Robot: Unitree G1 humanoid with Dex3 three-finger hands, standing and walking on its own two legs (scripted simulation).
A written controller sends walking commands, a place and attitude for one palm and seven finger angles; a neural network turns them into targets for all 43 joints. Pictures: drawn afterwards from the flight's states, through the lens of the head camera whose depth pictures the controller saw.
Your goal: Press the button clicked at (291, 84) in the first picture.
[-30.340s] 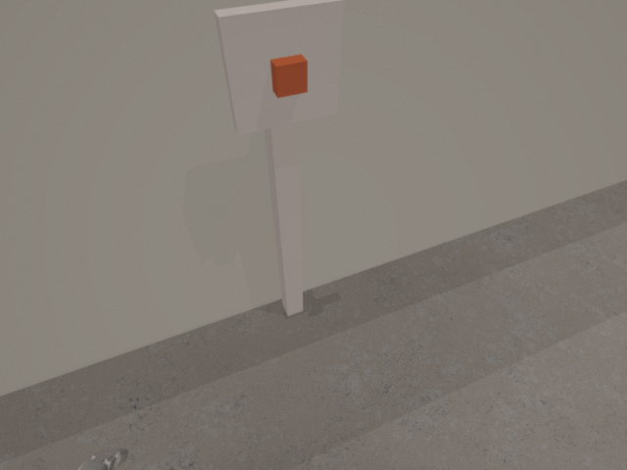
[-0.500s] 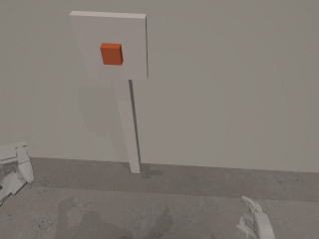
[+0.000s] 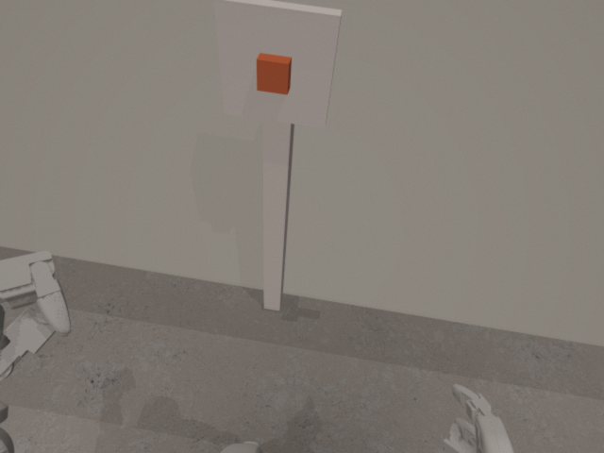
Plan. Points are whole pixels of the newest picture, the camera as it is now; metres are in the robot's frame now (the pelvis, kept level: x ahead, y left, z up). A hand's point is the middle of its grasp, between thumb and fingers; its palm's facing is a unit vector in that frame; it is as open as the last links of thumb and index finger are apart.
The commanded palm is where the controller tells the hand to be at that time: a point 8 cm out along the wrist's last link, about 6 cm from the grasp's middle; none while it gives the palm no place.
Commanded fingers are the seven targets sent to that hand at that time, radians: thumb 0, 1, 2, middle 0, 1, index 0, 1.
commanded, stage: step back with the hand held close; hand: left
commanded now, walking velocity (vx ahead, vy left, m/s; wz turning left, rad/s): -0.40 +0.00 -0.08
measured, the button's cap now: (274, 73) +0.68 +0.12 +0.17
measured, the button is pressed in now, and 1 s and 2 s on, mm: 0 0 0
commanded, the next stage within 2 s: stop stepping back and stand still in 0.08 s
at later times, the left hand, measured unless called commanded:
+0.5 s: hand out of the picture +0.10 +0.24 +0.20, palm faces +0.27 -0.87 -0.42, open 3.1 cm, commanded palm +0.07 +0.28 +0.20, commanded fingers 0.00 0.90 0.90 -1.30 -1.50 -1.30 -1.50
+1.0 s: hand out of the picture +0.09 +0.24 +0.18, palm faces +0.32 -0.87 -0.38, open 3.1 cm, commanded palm none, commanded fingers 0.00 0.90 0.90 -1.30 -1.50 -1.30 -1.50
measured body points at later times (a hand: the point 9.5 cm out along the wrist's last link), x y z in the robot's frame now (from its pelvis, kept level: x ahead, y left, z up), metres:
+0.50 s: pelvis -0.10 +0.02 +0.01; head -0.12 +0.04 +0.46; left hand +0.08 +0.28 +0.22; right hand +0.02 -0.23 -0.07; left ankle -0.02 +0.10 -0.70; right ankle -0.20 -0.09 -0.72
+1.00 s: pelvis -0.12 +0.03 +0.02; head -0.14 +0.03 +0.47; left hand +0.07 +0.29 +0.20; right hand -0.02 -0.24 -0.07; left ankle -0.06 +0.14 -0.72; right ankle -0.15 -0.07 -0.72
